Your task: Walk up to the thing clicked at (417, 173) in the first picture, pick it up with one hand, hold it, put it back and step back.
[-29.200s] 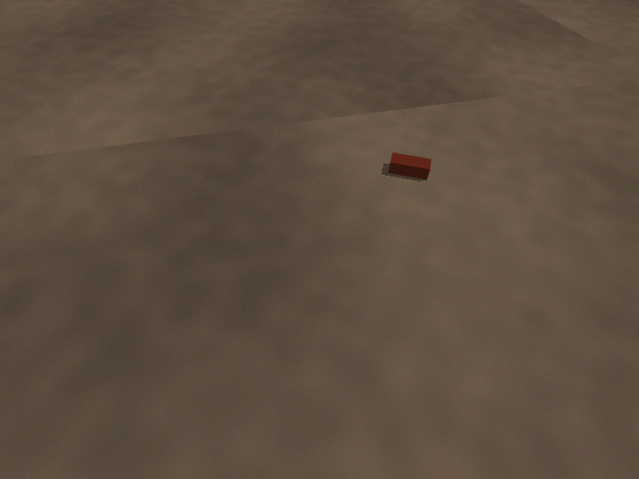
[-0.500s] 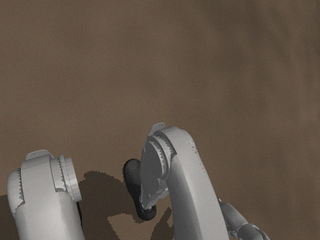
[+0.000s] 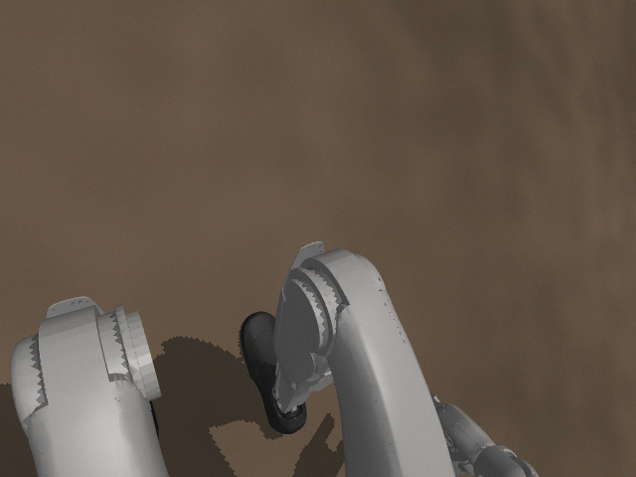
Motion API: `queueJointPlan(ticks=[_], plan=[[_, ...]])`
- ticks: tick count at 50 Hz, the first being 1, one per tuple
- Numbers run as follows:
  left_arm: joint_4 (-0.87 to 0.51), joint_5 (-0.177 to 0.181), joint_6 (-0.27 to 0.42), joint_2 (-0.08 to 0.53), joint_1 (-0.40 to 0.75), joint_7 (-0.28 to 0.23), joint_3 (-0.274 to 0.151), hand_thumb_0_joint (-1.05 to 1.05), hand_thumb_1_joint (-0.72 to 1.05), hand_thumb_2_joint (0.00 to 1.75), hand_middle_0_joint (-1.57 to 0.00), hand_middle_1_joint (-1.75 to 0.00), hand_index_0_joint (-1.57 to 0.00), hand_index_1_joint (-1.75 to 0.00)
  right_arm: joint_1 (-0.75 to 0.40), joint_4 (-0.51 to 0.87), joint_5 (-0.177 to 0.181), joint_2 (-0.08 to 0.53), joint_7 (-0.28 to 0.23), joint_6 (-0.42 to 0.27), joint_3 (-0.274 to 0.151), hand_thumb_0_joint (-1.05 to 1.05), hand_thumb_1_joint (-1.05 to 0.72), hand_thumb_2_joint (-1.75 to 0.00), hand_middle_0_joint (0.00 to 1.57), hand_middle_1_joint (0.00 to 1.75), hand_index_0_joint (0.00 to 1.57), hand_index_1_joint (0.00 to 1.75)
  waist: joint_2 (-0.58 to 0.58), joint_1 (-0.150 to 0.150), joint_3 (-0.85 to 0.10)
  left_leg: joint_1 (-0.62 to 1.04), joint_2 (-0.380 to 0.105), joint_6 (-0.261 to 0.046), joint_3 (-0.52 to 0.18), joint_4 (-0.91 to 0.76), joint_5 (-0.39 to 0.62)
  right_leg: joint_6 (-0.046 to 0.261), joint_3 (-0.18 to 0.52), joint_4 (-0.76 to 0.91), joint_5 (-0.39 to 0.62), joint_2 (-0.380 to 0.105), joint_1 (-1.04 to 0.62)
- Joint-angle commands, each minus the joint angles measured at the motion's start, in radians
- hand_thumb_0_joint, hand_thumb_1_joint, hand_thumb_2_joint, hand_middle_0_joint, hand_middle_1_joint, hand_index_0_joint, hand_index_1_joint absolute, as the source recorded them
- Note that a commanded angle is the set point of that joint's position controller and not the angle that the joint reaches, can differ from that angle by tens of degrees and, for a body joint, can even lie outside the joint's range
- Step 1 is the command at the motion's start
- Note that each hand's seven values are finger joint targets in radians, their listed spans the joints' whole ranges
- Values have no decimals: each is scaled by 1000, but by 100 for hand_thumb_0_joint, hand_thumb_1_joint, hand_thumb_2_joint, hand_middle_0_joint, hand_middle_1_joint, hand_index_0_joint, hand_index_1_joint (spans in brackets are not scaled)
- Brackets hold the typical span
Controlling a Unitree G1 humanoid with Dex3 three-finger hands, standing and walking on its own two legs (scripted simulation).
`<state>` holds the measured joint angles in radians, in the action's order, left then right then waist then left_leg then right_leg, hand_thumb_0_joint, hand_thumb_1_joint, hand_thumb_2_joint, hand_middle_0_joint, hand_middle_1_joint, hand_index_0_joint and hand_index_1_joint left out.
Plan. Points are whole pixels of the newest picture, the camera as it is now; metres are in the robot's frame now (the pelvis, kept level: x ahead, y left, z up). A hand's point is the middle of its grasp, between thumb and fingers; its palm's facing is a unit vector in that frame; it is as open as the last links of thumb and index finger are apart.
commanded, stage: open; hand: left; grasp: from above
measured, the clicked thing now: out of the picture +0.41 +0.38 -0.27
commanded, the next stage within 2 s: withdraw in 0.50 s
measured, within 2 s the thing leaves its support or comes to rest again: neither
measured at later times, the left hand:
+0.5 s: hand out of the picture +0.41 +0.37 -0.23, palm faces -0.47 -0.14 -0.87, open 13.3 cm
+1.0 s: hand out of the picture +0.42 +0.41 -0.13, palm faces -0.30 -0.06 -0.95, open 14.1 cm
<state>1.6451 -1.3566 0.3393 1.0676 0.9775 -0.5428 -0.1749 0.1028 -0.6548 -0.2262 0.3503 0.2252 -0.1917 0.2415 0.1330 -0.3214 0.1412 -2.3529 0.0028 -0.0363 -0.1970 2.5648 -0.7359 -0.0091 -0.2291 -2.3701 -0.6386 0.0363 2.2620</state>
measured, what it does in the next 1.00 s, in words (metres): stands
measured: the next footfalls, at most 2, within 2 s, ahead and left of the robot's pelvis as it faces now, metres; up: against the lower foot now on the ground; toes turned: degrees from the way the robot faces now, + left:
none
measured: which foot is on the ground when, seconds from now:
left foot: down 0.00-1.00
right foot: down 0.00-1.00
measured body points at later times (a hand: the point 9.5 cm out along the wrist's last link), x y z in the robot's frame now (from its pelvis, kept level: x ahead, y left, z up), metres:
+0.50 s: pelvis +0.00 +0.00 +0.00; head +0.27 +0.14 +0.34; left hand +0.43 +0.38 -0.18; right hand +0.08 -0.26 -0.06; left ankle +0.06 +0.11 -0.27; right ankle +0.12 -0.10 -0.27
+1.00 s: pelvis +0.00 +0.00 +0.02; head +0.23 +0.12 +0.39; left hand +0.44 +0.41 -0.07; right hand +0.11 -0.26 -0.06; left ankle +0.06 +0.11 -0.27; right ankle +0.12 -0.10 -0.27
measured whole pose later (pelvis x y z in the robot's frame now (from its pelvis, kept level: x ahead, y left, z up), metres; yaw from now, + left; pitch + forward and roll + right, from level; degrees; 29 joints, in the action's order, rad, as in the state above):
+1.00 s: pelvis +0.00 +0.00 +0.02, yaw +3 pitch +34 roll -12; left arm 1.28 -1.22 0.20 0.89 0.85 -0.43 -0.15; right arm 0.14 -0.70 -0.15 0.30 0.23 -0.14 0.11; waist 0.02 -0.22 -0.05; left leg -2.33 0.01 -0.04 -0.14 2.46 -0.73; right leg 0.00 -0.17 -2.31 -0.66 0.02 2.26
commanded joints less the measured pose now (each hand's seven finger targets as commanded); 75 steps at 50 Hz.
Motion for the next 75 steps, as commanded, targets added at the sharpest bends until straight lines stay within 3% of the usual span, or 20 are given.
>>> queueJointPlan(ticks=[1, 3, 6, 17, 22, 24, 28, 29, 34, 39, 41, 42, 44, 49, 52, 55, 57, 65, 70, 75], plan=[[-145, 26, -1, 289, 226, -48, -31, 0, -47, 112, -9, -112, -9, -112, 184, -3, 12, 325, -15, 4, -104, 0, -89, -90, 20, 30, 20, 30, -545, -19, -673, 543, -28, 30, 37, -294, 285, 37, -28, 168, 243, 42, -330], [-125, 24, -1, 257, 237, -43, -2, 0, -47, 110, -9, -112, -9, -112, 190, -12, 9, 319, -14, 5, -101, 0, -89, -90, 20, 30, 20, 30, -540, -36, -662, 536, -29, 27, 40, -285, 282, 37, -25, 174, 244, 42, -331], [-126, 27, 1, 287, 236, -51, -31, 0, -46, 108, -8, -111, -9, -110, 182, -6, 13, 323, -16, 6, -106, 0, -89, -90, 20, 30, 20, 30, -524, -24, -656, 503, -27, 24, 42, -291, 261, 38, -24, 179, 229, 43, -335], [-103, 19, -1, 274, 251, -40, -14, 0, -44, 108, -8, -113, -10, -112, 186, 3, 11, 326, -16, 7, -103, 0, -89, -90, 20, 30, 20, 30, -526, -46, -629, 516, -32, 28, 32, -297, 246, 36, -27, 176, 217, 39, -310], [-134, 31, 7, 258, 250, -40, 1, 0, -44, 107, -8, -112, -9, -111, 172, 9, 11, 320, -22, 7, -96, 0, -89, -90, 20, 30, 20, 30, -543, -29, -662, 533, -28, 31, 35, -302, 266, 37, -27, 180, 227, 41, -331], [-97, 22, 6, 313, 217, -44, -41, 0, -44, 107, -8, -113, -10, -111, 188, -4, 13, 329, -23, 10, -101, 0, -88, -90, 20, 30, 20, 30, -528, -27, -655, 527, -31, 28, 31, -296, 262, 37, -29, 175, 223, 43, -323], [-113, 33, 10, 297, 235, -44, -30, 0, -45, 107, -8, -112, -9, -111, 177, 8, 12, 321, -25, 12, -95, 0, -88, -90, 20, 30, 20, 30, -511, -27, -662, 499, -30, 21, 41, -289, 251, 35, -22, 190, 220, 45, -355], [-112, 25, 8, 258, 238, -38, 7, 0, -45, 107, -8, -112, -9, -111, 182, 16, 12, 315, -22, 10, -87, 0, -89, -90, 20, 30, 20, 30, -517, -39, -650, 499, -27, 21, 47, -292, 256, 35, -19, 188, 228, 45, -354], [-161, 29, 9, 352, 240, -50, -65, 0, -50, 98, -7, -103, -8, -102, 200, 5, 12, 332, -23, 2, -99, 0, -90, -90, 20, 30, 20, 30, -537, -11, -697, 545, -30, 27, 41, -289, 284, 37, -20, 176, 242, 40, -355], [-338, 58, -24, 322, 234, -55, -96, 0, -51, 98, -7, -102, -8, -101, 201, -6, 18, 306, -8, -5, -133, 0, -90, -90, 20, 30, 20, 30, -677, 37, -812, 663, -31, 45, 41, -330, 330, 45, -15, 161, 261, 31, -319], [-473, 82, -51, 344, 184, -46, -128, 0, -52, 99, -7, -101, -7, -100, 184, 16, 37, 292, -8, 4, -166, 0, -90, -90, 20, 30, 20, 30, -739, 92, -909, 684, -26, 45, 65, -359, 332, 53, 8, 170, 268, 27, -357], [-520, 101, -71, 317, 146, -35, -128, 0, -51, 99, -7, -101, -8, -100, 170, 15, 45, 273, -7, 11, -180, 0, -90, -90, 20, 30, 20, 30, -753, 126, -934, 699, -24, 46, 76, -372, 339, 56, 20, 174, 270, 24, -350], [-582, 129, -102, 264, 146, -3, -111, 0, -52, 99, -7, -100, -7, -99, 174, 1, 62, 265, -3, 23, -211, 0, -90, -90, 20, 30, 20, 30, -760, 133, -961, 694, -21, 44, 85, -390, 347, 60, 31, 183, 275, 21, -325], [-477, 184, -187, 0, 117, 157, 62, 0, -52, 99, -7, -100, -7, -100, 239, -40, 108, 239, -8, 71, -253, 0, -90, -90, 20, 30, 20, 30, -540, 77, -792, 589, -14, 20, 77, -479, 210, 54, 46, 297, 167, 21, -270], [-510, 218, -204, -43, 111, 263, 105, 0, -51, 100, -8, -101, -8, -101, 255, -28, 128, 236, -22, 107, -270, 0, -90, -90, 20, 30, 20, 30, -438, 86, -794, 577, -3, 8, 77, -508, 197, 55, 61, 334, 168, 19, -336], [-527, 271, -191, -104, 161, 357, 153, 0, -51, 100, -8, -101, -8, -101, 259, -22, 144, 214, -47, 131, -264, 0, -90, -90, 20, 30, 20, 30, -326, 50, -741, 542, 6, -6, 87, -515, 189, 48, 75, 378, 171, 14, -387], [-502, 276, -168, -45, 172, 399, 133, 0, -51, 100, -9, -101, -9, -101, 253, -10, 146, 212, -74, 145, -250, 0, -90, -90, 20, 30, 20, 30, -248, 49, -703, 479, 15, -17, 107, -493, 186, 46, 93, 408, 162, 11, -432], [-436, 188, 33, 136, 196, 368, 8, 0, -53, 101, -8, -103, -8, -103, 208, -2, 120, 176, -112, 172, -181, 0, -90, -90, 20, 30, 20, 30, -317, 120, -795, 452, 29, -13, 156, -434, 203, 40, 131, 382, 150, 10, -489], [-414, 99, 76, 118, 280, 251, 24, 0, -52, 100, -8, -102, -8, -102, 202, -9, 91, 197, -110, 195, -173, 0, -90, -90, 20, 30, 20, 30, -461, 92, -813, 554, 16, 4, 134, -441, 208, 54, 87, 337, 136, 22, -368], [-458, 67, 54, 176, 351, 152, -29, 0, -52, 99, -8, -101, -8, -101, 226, -21, 80, 223, -108, 187, -203, 0, -90, -90, 20, 30, 20, 30, -552, 91, -900, 658, 13, 18, 101, -459, 222, 54, 49, 282, 146, 9, -300]])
